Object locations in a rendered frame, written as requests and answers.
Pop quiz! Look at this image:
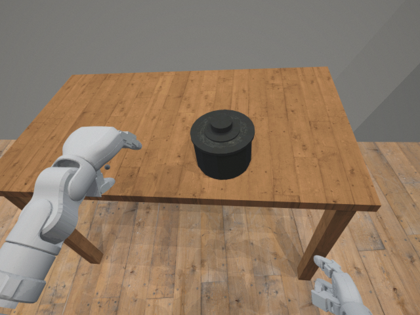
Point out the pot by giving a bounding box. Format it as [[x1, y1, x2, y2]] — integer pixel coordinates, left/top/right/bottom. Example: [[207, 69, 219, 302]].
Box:
[[194, 142, 252, 180]]

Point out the knob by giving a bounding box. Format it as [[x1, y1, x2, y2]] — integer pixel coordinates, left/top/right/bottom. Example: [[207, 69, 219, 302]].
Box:
[[211, 114, 232, 133]]

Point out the left robot forearm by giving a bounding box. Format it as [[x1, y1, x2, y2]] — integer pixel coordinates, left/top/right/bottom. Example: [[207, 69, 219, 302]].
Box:
[[0, 155, 96, 309]]

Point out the right robot hand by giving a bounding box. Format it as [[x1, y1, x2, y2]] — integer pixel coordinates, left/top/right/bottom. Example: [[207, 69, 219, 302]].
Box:
[[311, 255, 363, 315]]

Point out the table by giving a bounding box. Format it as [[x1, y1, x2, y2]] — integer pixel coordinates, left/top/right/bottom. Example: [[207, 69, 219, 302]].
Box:
[[0, 66, 381, 281]]

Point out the left robot hand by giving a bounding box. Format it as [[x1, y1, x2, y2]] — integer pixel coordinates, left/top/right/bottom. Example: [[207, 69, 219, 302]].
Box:
[[62, 126, 142, 197]]

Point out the right robot forearm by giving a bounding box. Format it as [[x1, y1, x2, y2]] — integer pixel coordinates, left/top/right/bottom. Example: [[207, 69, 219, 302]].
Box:
[[340, 302, 373, 315]]

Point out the lid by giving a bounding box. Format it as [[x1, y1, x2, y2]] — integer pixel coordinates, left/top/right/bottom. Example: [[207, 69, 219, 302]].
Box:
[[190, 110, 255, 156]]

